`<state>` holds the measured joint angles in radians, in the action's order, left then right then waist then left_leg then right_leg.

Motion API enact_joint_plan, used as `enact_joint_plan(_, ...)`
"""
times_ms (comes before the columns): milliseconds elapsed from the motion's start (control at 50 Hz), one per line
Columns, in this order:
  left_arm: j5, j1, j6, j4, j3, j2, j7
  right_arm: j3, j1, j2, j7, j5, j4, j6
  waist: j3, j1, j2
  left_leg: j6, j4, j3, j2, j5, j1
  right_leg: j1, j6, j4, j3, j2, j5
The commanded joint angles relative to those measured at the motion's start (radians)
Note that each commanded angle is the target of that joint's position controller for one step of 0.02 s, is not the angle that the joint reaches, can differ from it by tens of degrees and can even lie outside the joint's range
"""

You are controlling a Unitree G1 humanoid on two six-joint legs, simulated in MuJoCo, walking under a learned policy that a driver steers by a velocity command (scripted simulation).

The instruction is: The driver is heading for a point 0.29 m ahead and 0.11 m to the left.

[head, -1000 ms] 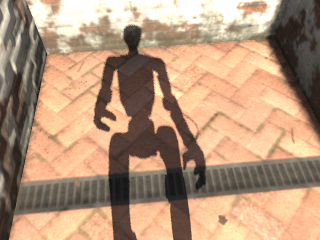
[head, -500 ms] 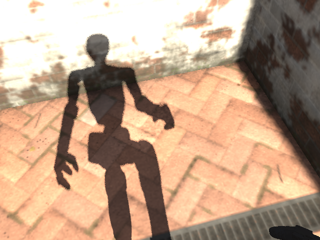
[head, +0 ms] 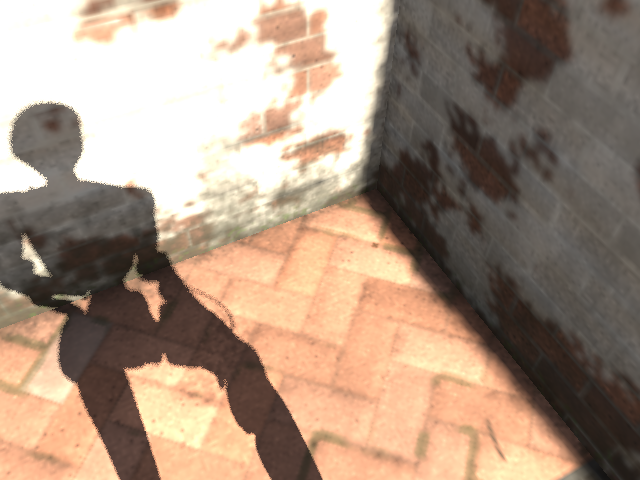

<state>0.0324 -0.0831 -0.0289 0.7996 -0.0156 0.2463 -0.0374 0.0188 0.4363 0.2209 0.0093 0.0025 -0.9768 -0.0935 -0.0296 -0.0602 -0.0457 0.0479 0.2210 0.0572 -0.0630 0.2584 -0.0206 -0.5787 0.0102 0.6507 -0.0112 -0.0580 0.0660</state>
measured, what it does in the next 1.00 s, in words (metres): walks ahead: right foot, then left foot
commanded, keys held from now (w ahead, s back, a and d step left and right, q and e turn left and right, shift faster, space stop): w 0.02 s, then w+q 0.12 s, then no key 0.86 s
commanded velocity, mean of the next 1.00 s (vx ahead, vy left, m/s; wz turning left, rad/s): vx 0.19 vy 0.00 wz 0.06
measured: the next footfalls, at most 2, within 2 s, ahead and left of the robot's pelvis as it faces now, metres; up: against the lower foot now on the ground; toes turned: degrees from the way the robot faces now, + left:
right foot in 0.10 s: +0.28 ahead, -0.12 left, +0.00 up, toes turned +3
left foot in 0.56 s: +0.34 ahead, +0.09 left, +0.00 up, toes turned +7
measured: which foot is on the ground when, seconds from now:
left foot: down 0.00-0.10, up 0.12-0.54, down 0.56-1.00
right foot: up 0.00-0.08, down 0.10-1.00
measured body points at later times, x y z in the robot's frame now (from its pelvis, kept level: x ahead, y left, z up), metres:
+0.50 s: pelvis +0.22 -0.02 +0.00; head +0.24 -0.03 +0.45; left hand +0.20 +0.22 -0.14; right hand +0.35 -0.25 -0.14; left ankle +0.30 +0.10 -0.72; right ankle +0.18 -0.11 -0.74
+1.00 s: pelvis +0.27 -0.01 +0.00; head +0.27 -0.01 +0.45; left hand +0.27 +0.22 -0.16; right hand +0.35 -0.24 -0.15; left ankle +0.30 +0.09 -0.74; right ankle +0.24 -0.12 -0.74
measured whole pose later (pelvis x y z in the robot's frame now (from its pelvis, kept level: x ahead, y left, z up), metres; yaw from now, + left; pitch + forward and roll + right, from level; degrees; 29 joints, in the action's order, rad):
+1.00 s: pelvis +0.27 -0.01 +0.00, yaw +5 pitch -1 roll +0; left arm 0.01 -0.26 -0.03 1.10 0.01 0.16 0.05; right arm 0.02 0.17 0.19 -0.03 0.01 -1.10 -0.03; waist -0.02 -0.01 0.00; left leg 0.04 0.38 0.05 -0.03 0.15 0.20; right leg -0.08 0.01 0.38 -0.03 0.00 0.28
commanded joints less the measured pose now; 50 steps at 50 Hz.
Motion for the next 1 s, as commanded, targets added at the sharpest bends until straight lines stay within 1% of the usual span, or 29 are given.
enact_joint_plan(20,-0.003,0.086,-0.017,-0.076,-0.014,0.077,0.001,0.042,-0.005,0.182,-0.004,0.004,0.033,-0.008,-0.057,0.023,0.132,0.119,-0.051,-0.128,0.271,-0.406,0.079,0.086,0.028,-0.075,-0.037,0.019,0.004)
enact_joint_plan(60,0.003,0.042,-0.026,-0.069,-0.022,0.092,0.012,0.045,-0.007,0.185,-0.009,0.005,0.022,0.0,-0.038,0.05,0.127,0.11,0.038,-0.149,0.285,-0.55,0.049,0.171,0.051,-0.12,-0.045,0.045,0.08)
enact_joint_plan(80,0.009,-0.069,-0.034,-0.034,-0.029,0.101,0.018,0.05,-0.015,0.198,-0.006,0.01,0.021,0.007,0.021,0.103,0.12,0.095,0.177,-0.118,0.256,-0.656,0.059,0.314,0.072,-0.179,-0.056,0.068,0.1)
enact_joint_plan(100,0.024,-0.249,-0.048,0.024,-0.047,0.148,0.03,0.043,-0.019,0.172,-0.003,0.01,0.032,0.01,0.132,0.167,0.062,0.074,0.393,-0.086,0.201,-0.594,0.165,0.56,0.105,-0.199,-0.003,0.024,0.107)
enact_joint_plan(120,0.045,-0.411,-0.057,0.037,-0.071,0.242,0.046,0.019,-0.001,0.09,0.003,-0.005,0.083,0.008,0.287,0.205,-0.109,0.04,0.741,-0.025,0.098,-0.191,0.426,0.844,0.174,-0.258,0.347,-0.27,0.262)
enact_joint_plan(140,0.024,-0.415,-0.045,0.056,-0.087,0.29,0.044,0.025,0.077,0.088,0.001,-0.005,0.074,0.015,0.33,0.163,-0.22,0.037,0.951,-0.055,-0.012,0.316,0.643,0.892,0.244,-0.384,0.675,-0.405,0.296)
enact_joint_plan(160,0.003,-0.323,-0.043,0.038,-0.069,0.203,0.042,0.044,0.027,0.149,-0.007,0.013,0.054,0.028,0.189,0.129,-0.056,0.04,1.001,-0.129,0.062,0.241,0.664,0.75,0.218,-0.383,0.555,-0.356,0.24)
enact_joint_plan(180,-0.004,-0.23,-0.055,0.023,-0.051,0.137,0.038,0.04,-0.041,0.134,-0.001,0.018,0.069,0.024,0.093,0.101,0.001,0.031,0.964,-0.125,0.089,0.153,0.645,0.62,0.203,-0.4,0.408,-0.313,0.061)
enact_joint_plan(200,-0.006,-0.192,-0.064,0.025,-0.041,0.101,0.036,0.035,-0.054,0.103,0.001,0.018,0.066,0.028,0.059,0.074,-0.001,0.018,0.918,-0.118,0.113,0.115,0.598,0.543,0.181,-0.413,0.288,-0.267,-0.133)
enact_joint_plan(220,-0.013,-0.177,-0.071,0.032,-0.033,0.078,0.038,0.035,-0.043,0.096,0.002,0.033,0.057,0.041,0.041,0.05,-0.022,0.002,0.885,-0.112,0.122,0.109,0.552,0.488,0.165,-0.413,0.199,-0.233,-0.309)
enact_joint_plan(240,-0.016,-0.176,-0.078,0.042,-0.028,0.067,0.038,0.033,-0.019,0.082,0.004,0.042,0.047,0.056,0.053,0.031,-0.038,-0.013,0.875,-0.102,0.115,0.102,0.501,0.452,0.158,-0.403,0.134,-0.213,-0.46)
enact_joint_plan(280,-0.02,-0.192,-0.091,0.063,-0.029,0.074,0.037,0.034,-0.015,0.066,0.005,0.043,0.044,0.071,0.071,0.013,-0.039,-0.023,0.855,-0.098,0.088,0.056,0.48,0.438,0.167,-0.39,0.059,-0.195,-0.648)
enact_joint_plan(320,-0.023,-0.199,-0.091,0.081,-0.029,0.085,0.04,0.032,-0.048,0.058,0.006,0.045,0.052,0.078,0.069,0.004,-0.055,-0.031,0.789,-0.086,0.082,-0.004,0.496,0.434,0.171,-0.389,0.006,-0.181,-0.683)
enact_joint_plan(380,-0.022,-0.205,-0.081,0.107,-0.018,0.066,0.043,0.018,-0.145,0.038,0.003,0.045,0.075,0.082,0.052,0.018,-0.078,-0.038,0.602,-0.047,0.087,-0.104,0.463,0.414,0.155,-0.385,-0.06,-0.144,-0.667)
enact_joint_plan(420,-0.021,-0.235,-0.078,0.132,-0.015,0.066,0.046,0.008,-0.194,0.029,-0.003,0.042,0.078,0.082,0.061,0.037,-0.081,-0.034,0.502,-0.019,0.081,-0.153,0.414,0.426,0.149,-0.371,-0.069,-0.139,-0.662)
enact_joint_plan(480,-0.019,-0.268,-0.067,0.166,-0.02,0.079,0.05,0.005,-0.228,0.049,-0.022,0.039,0.076,0.076,0.054,0.052,-0.073,-0.019,0.414,-0.013,0.076,-0.11,0.379,0.463,0.149,-0.327,-0.03,-0.165,-0.598)
enact_joint_plan(520,-0.024,-0.256,-0.055,0.177,-0.02,0.07,0.056,0.003,-0.216,0.052,-0.033,0.038,0.064,0.064,0.043,0.041,-0.056,0.0,0.303,-0.02,0.079,-0.104,0.335,0.478,0.136,-0.277,0.001,-0.173,-0.488)
enact_joint_plan(540,-0.026,-0.251,-0.049,0.184,-0.019,0.062,0.06,0.001,-0.188,0.053,-0.037,0.04,0.05,0.051,0.046,0.019,-0.013,0.008,0.173,-0.039,0.089,-0.216,0.253,0.461,0.103,-0.23,-0.002,-0.149,-0.38)
enact_joint_plan(560,-0.019,-0.277,-0.048,0.183,-0.014,0.048,0.063,0.012,-0.142,0.11,-0.045,0.045,0.031,0.036,0.091,0.024,0.055,0.016,0.167,-0.12,0.172,-0.455,0.122,0.411,0.065,-0.171,-0.007,-0.109,-0.213)
enact_joint_plan(580,-0.017,-0.338,-0.046,0.171,-0.007,0.014,0.067,0.029,-0.134,0.188,-0.047,0.045,0.029,0.027,0.147,0.075,0.169,0.078,0.231,-0.241,0.314,-0.788,0.002,0.326,0.045,-0.079,-0.043,-0.035,0.15)
enact_joint_plan(600,-0.032,-0.396,-0.019,0.217,-0.002,-0.014,0.075,0.026,-0.131,0.158,-0.046,0.02,0.017,0.038,0.189,0.055,0.221,0.2,0.208,-0.348,0.389,-0.772,0.016,0.312,0.026,-0.025,-0.061,0.04,0.411)
enact_joint_plan(620,-0.026,-0.353,0.002,0.221,-0.011,0.022,0.081,0.018,-0.144,0.117,-0.045,0.009,0.018,0.046,0.13,0.045,0.193,0.225,0.147,-0.388,0.394,-0.632,0.072,0.285,0.017,0.003,-0.035,0.052,0.499)
enact_joint_plan(660,-0.022,-0.282,0.026,0.219,-0.011,0.001,0.076,0.004,-0.223,0.083,-0.05,0.017,0.024,0.056,0.068,0.068,0.179,0.186,0.086,-0.35,0.351,-0.451,0.167,0.301,0.009,-0.02,-0.002,0.051,0.477)
enact_joint_plan(720,-0.012,-0.301,0.037,0.255,0.006,-0.048,0.076,0.0,-0.314,0.074,-0.053,0.005,0.021,0.062,0.059,0.118,0.16,0.067,0.055,-0.241,0.244,-0.146,0.291,0.475,-0.001,-0.239,0.008,0.04,0.197)
enact_joint_plan(760,0.002,-0.247,0.028,0.242,0.004,-0.004,0.077,0.003,-0.304,0.07,-0.044,-0.006,0.002,0.064,0.012,0.087,0.13,0.011,0.031,-0.214,0.187,0.077,0.324,0.456,0.0,-0.298,0.074,-0.017,0.168)
enact_joint_plan(780,-0.004,-0.231,0.023,0.249,0.0,0.018,0.076,0.008,-0.292,0.071,-0.041,-0.004,-0.009,0.066,-0.031,0.066,0.082,0.007,0.034,-0.193,0.167,0.036,0.295,0.39,0.008,-0.291,0.078,-0.023,0.182)
enact_joint_plan(840,-0.021,-0.227,0.003,0.269,0.013,-0.014,0.082,0.016,-0.246,0.066,-0.045,0.008,-0.055,0.056,-0.008,0.05,0.017,0.023,0.104,-0.168,0.166,-0.222,0.178,0.38,0.013,-0.331,0.094,-0.044,0.105)
enact_joint_plan(900,-0.022,-0.224,-0.007,0.279,0.014,-0.006,0.088,0.02,-0.245,0.065,-0.043,0.009,-0.081,0.048,0.032,0.048,0.023,0.029,0.125,-0.161,0.171,-0.327,0.138,0.415,0.019,-0.334,0.091,-0.049,0.051)
enact_joint_plan(1000,-0.02,-0.222,-0.002,0.293,0.021,-0.018,0.091,0.021,-0.253,0.055,-0.045,0.008,-0.119,0.055,0.008,0.049,0.025,0.018,0.107,-0.153,0.162,-0.282,0.158,0.425,0.023,-0.343,0.091,-0.053,0.051)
